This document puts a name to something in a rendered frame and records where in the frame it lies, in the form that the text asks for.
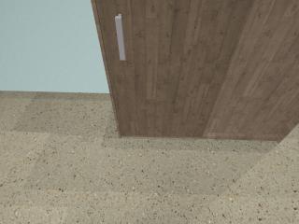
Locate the handle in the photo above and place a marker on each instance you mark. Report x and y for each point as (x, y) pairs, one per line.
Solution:
(120, 37)

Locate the wardrobe door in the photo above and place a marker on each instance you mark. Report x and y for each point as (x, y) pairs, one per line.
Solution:
(178, 53)
(260, 92)

